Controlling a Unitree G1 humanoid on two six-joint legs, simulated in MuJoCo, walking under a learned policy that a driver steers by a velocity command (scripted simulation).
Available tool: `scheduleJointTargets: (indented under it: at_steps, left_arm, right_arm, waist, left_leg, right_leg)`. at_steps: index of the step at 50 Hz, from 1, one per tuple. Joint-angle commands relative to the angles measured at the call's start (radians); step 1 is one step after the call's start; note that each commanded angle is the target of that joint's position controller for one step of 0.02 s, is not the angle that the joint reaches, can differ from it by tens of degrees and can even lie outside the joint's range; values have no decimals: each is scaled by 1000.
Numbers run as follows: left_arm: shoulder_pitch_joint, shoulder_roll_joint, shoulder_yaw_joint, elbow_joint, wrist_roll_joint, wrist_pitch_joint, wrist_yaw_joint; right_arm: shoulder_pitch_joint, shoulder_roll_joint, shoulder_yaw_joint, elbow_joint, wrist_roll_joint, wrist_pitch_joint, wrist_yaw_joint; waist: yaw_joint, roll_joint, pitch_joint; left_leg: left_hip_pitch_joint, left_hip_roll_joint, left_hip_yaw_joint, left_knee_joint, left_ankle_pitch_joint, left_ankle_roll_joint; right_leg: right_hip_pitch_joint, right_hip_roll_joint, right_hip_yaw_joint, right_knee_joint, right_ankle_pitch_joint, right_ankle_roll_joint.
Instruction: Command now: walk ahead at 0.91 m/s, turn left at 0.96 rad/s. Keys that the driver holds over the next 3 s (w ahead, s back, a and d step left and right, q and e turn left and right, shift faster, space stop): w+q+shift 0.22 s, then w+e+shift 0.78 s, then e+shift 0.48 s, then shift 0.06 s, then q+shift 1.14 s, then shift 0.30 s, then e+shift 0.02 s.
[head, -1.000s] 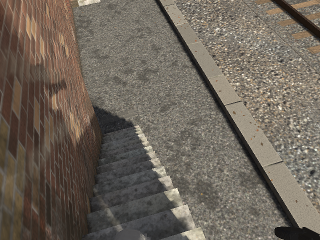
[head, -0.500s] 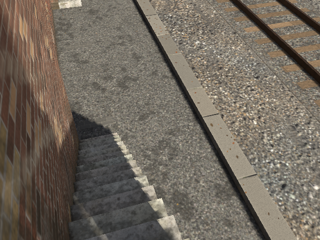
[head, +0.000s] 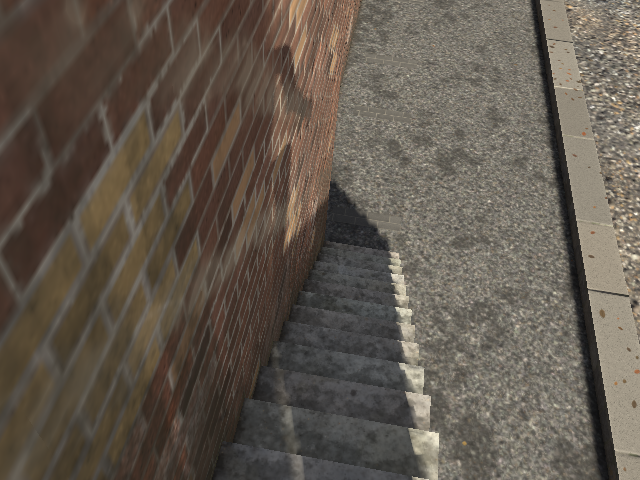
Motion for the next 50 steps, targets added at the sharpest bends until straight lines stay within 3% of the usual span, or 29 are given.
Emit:
scheduleJointTargets:
  at_steps: [1,3,5,8,9,11,12,13,15,17,18,20,21,23,26,29,31,32,33,34,35,36,38,40,42,44,46,48,50]
  left_arm:
    - [-38,54,19,-2,-17,-36,-6]
    - [-94,45,15,30,-37,-53,-23]
    - [-97,68,19,73,-20,-65,-41]
    - [14,130,27,137,44,-29,-37]
    - [8,170,40,151,59,-1,-26]
    - [-53,224,52,118,8,11,-1]
    - [-67,234,50,107,-11,10,-10]
    - [41,82,14,83,22,3,-32]
    - [-131,78,-7,19,3,5,-28]
    - [-123,49,-33,17,-5,35,-7]
    - [-141,83,-32,26,5,58,-17]
    - [-34,44,-44,79,0,77,-22]
    - [-21,122,-4,72,-10,68,-22]
    - [-18,120,6,53,-8,47,-61]
    - [-83,43,-2,33,-16,29,-100]
    - [14,92,26,65,12,39,-94]
    - [177,127,49,97,7,33,-94]
    - [217,121,54,94,-3,22,-95]
    - [291,116,63,118,-21,22,-88]
    - [339,214,82,139,-66,9,-78]
    - [364,245,60,131,-105,14,-38]
    - [323,212,52,94,-68,37,-17]
    - [241,138,33,34,-28,65,16]
    - [5,179,51,-42,-47,53,24]
    - [24,135,39,-11,-53,45,1]
    - [38,135,53,8,-85,40,25]
    - [184,96,34,51,-75,66,1]
    - [179,124,31,46,-54,94,-11]
    - [163,93,29,-8,-46,104,-31]
  right_arm:
    - [-33,21,15,-64,-17,-1,7]
    - [7,69,40,-38,9,-17,54]
    - [139,25,10,47,60,1,50]
    - [118,-11,8,116,-3,-44,20]
    - [237,-27,-1,140,7,-37,-16]
    - [397,-170,-27,209,-46,-48,-38]
    - [431,-180,-30,242,-53,-52,-33]
    - [469,-243,-31,286,-20,-55,-17]
    - [406,-203,-20,245,21,-77,-14]
    - [168,-169,-5,164,54,-122,-53]
    - [157,-23,67,150,71,-140,-63]
    - [-3,-18,95,109,52,-150,-68]
    - [47,-48,76,135,74,-164,-82]
    - [67,-56,76,149,101,-170,-87]
    - [136,-20,62,140,79,-151,-91]
    - [131,-71,36,132,44,-140,-89]
    - [64,-101,22,110,15,-122,-65]
    - [10,-131,15,96,31,-110,-50]
    - [-12,-119,12,79,25,-89,-49]
    - [-59,-103,4,19,5,-72,-38]
    - [-117,-42,28,-92,-28,-86,-40]
    - [-232,-24,52,-138,-20,-114,-58]
    - [-178,4,44,-101,0,-132,-46]
    - [-109,6,65,-118,-28,-131,-53]
    - [23,-1,59,-25,-15,-127,-52]
    - [149,-27,50,-7,4,-156,-61]
    - [77,1,43,13,-21,-138,-47]
    - [148,-6,28,26,-22,-108,-50]
    - [189,-82,-4,33,-13,-120,-41]
  waist:
    - [-43,-62,135]
    - [-95,-58,44]
    - [-120,-64,61]
    - [-29,-12,157]
    - [-52,-112,96]
    - [-151,-65,117]
    - [-179,96,98]
    - [-52,314,41]
    - [-67,30,-7]
    - [7,91,-111]
    - [16,-92,-28]
    - [69,64,-10]
    - [76,113,-30]
    - [89,95,24]
    - [18,119,55]
    - [73,-4,31]
    - [138,32,11]
    - [211,9,1]
    - [264,-112,12]
    - [262,-418,139]
    - [156,-521,327]
    - [203,-381,242]
    - [131,-112,122]
    - [-17,104,81]
    - [-2,-109,30]
    - [-55,-68,-91]
    - [31,15,-33]
    - [27,-49,19]
    - [40,124,10]
  left_leg:
    - [-76,127,-43,-267,511,-14]
    - [515,83,62,-445,991,-17]
    - [598,52,162,-398,1002,-37]
    - [376,73,189,-530,731,-9]
    - [438,93,130,-549,575,-1]
    - [553,44,130,-857,425,4]
    - [793,76,73,-884,701,61]
    - [1170,197,-52,-508,1204,106]
    - [1034,341,-278,-661,1373,132]
    - [788,485,-409,-724,1029,175]
    - [569,377,-246,-776,985,92]
    - [351,277,44,-753,1169,-59]
    - [371,241,71,-631,896,-73]
    - [296,148,205,-581,389,-164]
    - [253,153,265,-459,193,-142]
    - [407,357,127,-279,288,-158]
    - [448,352,206,-64,492,-155]
    - [361,290,303,104,471,-136]
    - [371,242,373,453,473,-140]
    - [118,38,464,876,27,-137]
    - [-374,-86,353,935,-487,-146]
    - [-391,-13,290,713,-409,-145]
    - [-282,35,211,488,-251,-160]
    - [281,133,44,-415,-7,-168]
    - [621,76,76,-556,343,-180]
    - [694,167,-73,-873,756,-128]
    - [760,127,39,-989,717,-179]
    - [828,165,18,-940,717,-162]
    - [937,299,-66,-744,967,-133]
  right_leg:
    - [-128,-245,102,-230,452,-66]
    - [-490,-166,-41,-213,111,-39]
    - [-472,-166,-100,-106,76,-49]
    - [-83,-202,-79,54,364,-35]
    - [16,-189,-81,177,563,-28]
    - [76,-209,-26,555,1105,-8]
    - [-192,-106,-54,974,695,8]
    - [-675,-19,21,1143,-252,68]
    - [-673,-35,96,973,-28,85]
    - [-500,-130,270,753,161,42]
    - [-318,-175,310,421,287,66]
    - [15,-130,139,299,455,64]
    - [-97,-146,184,261,781,38]
    - [-101,-117,136,5,994,31]
    - [-55,-96,92,-85,1092,-9]
    - [-200,-169,170,27,913,-89]
    - [-132,-131,73,-21,754,-119]
    - [3,-99,18,-129,794,-101]
    - [52,-56,-59,-292,944,-163]
    - [134,-52,2,-295,1841,-176]
    - [250,-47,322,-169,2060,-193]
    - [256,-80,372,-201,1814,-211]
    - [167,-86,409,-180,1413,-237]
    - [-183,-58,414,-248,854,-138]
    - [-223,-45,461,-148,867,-114]
    - [-116,40,362,193,507,-116]
    - [-160,69,358,333,308,-137]
    - [-256,97,363,570,414,-153]
    - [-404,132,322,892,32,-176]
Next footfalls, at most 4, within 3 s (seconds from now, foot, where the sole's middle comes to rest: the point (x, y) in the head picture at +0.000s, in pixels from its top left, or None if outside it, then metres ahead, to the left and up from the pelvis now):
0.22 left None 0.21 0.12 -0.93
0.66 right None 0.46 -0.06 -1.12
1.00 left None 0.66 0.12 -1.32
1.22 right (371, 459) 0.80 -0.20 -1.38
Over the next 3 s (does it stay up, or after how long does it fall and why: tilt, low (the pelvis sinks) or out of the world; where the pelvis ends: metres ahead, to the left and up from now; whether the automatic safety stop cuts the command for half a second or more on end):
stays up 1.10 -0.23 -0.94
